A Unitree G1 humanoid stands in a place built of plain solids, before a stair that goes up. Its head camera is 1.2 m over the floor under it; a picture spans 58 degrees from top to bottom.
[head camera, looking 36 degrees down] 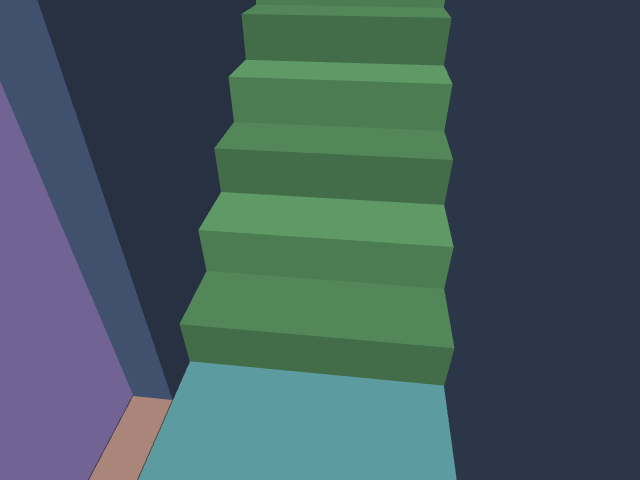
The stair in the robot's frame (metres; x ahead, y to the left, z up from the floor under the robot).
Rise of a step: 0.18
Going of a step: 0.26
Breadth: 0.85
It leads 7 degrees to the right of straight ahead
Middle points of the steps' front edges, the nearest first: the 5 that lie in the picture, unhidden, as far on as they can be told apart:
0.90 0.02 0.18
1.16 -0.01 0.36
1.42 -0.04 0.55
1.68 -0.07 0.73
1.94 -0.10 0.91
